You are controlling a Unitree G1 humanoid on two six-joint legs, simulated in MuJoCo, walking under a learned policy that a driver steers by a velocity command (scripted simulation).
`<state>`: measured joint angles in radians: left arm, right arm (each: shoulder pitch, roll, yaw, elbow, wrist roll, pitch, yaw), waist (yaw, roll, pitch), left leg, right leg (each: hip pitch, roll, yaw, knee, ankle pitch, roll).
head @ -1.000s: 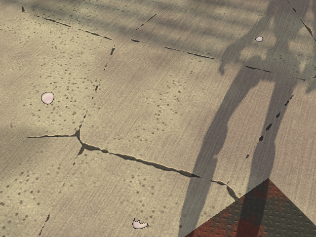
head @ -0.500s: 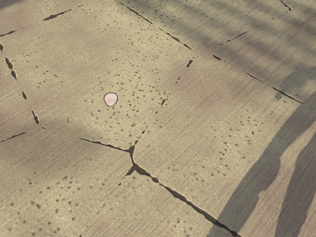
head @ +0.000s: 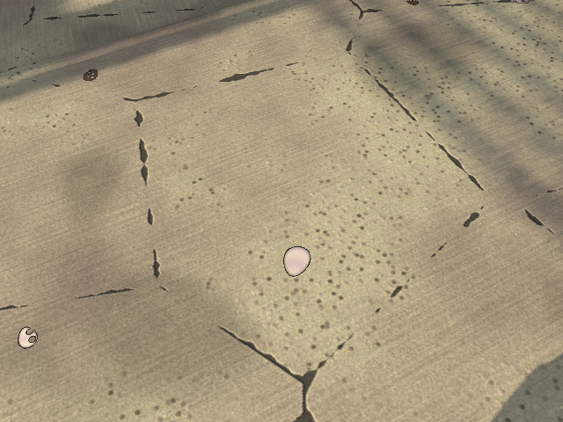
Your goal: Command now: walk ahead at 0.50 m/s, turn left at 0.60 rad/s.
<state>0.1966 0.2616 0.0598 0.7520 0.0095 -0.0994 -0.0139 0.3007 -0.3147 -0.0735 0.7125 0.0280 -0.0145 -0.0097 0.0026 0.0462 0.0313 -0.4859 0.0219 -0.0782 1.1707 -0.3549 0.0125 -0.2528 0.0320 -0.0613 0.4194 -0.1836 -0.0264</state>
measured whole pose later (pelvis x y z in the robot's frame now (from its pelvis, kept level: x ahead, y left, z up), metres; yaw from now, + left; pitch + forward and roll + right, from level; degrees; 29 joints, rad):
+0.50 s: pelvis +0.24 +0.08 -0.01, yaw +18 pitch +2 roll -1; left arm 0.14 0.33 0.05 0.75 0.00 -0.06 0.01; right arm 0.16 -0.31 -0.07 0.60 0.00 -0.02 0.02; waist 0.00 -0.02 0.10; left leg -0.40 -0.09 -0.01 0.50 -0.13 0.09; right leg -0.49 -0.05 0.04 1.21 -0.45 0.05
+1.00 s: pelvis +0.40 +0.10 +0.00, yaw +36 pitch +2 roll +0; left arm 0.27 0.28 0.06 0.75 0.00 -0.07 0.01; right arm 0.23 -0.33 -0.07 0.63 0.02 0.00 0.00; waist 0.03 0.04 -0.01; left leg -0.56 -0.02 -0.08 1.06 -0.35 0.00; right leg -0.20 0.00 -0.01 0.42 -0.26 0.00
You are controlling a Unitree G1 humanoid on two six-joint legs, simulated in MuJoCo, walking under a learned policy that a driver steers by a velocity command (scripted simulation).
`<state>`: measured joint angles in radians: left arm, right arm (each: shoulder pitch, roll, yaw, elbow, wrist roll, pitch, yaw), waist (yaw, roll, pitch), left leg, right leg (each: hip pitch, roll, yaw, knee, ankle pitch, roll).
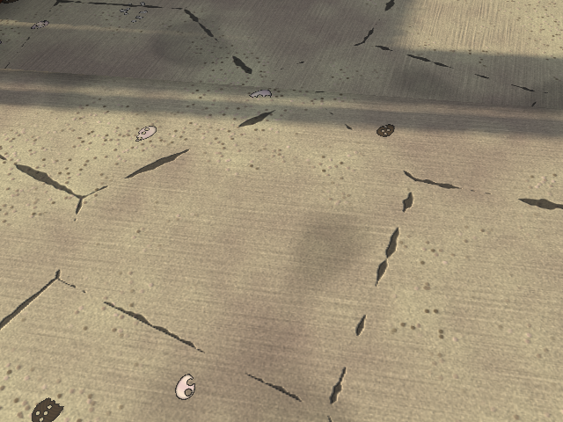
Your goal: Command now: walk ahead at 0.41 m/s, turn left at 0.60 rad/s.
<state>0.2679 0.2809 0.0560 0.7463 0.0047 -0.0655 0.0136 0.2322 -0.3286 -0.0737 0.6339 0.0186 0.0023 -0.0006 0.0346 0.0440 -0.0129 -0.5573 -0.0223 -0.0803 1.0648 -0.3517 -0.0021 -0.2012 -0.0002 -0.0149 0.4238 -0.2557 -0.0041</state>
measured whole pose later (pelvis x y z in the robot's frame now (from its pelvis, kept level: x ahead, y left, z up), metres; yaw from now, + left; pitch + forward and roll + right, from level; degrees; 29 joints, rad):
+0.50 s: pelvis +0.24 +0.11 +0.00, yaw +18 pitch +2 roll +0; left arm 0.18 0.32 0.04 0.70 0.01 -0.11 0.00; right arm 0.29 -0.29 -0.06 0.66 0.01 -0.04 0.02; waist -0.02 -0.04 0.05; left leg -0.25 -0.10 -0.05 0.41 -0.18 0.10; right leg -0.58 -0.09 0.04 1.07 -0.29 0.03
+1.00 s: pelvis +0.52 +0.14 +0.00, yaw +22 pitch +1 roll +0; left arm 0.20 0.26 0.03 0.75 0.01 -0.08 -0.03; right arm 0.24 -0.30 -0.05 0.75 0.00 -0.02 -0.02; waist 0.01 0.03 0.07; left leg -0.49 0.01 -0.07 1.04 -0.41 -0.04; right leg -0.29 0.05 -0.04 0.40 -0.14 -0.06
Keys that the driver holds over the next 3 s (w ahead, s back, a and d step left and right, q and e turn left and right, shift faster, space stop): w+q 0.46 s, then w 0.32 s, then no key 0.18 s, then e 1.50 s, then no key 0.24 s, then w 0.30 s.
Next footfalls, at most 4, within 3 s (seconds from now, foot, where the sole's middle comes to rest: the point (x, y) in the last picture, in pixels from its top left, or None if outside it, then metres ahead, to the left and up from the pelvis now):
0.30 left None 0.27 0.19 -0.78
0.80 right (277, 371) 0.63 0.10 -0.78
1.24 left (182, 370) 0.63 0.34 -0.78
1.64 right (287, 364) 0.65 0.07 -0.78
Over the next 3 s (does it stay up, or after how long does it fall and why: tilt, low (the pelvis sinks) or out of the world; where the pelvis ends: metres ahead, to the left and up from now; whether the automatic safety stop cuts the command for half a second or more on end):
stays up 0.62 0.13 0.01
